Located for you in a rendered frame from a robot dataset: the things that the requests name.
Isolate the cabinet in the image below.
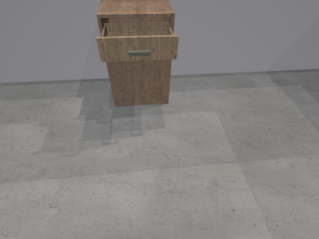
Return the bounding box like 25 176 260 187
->
97 0 175 107

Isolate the handle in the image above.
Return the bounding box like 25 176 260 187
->
128 48 151 57

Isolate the drawer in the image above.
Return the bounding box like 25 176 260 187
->
96 22 179 63

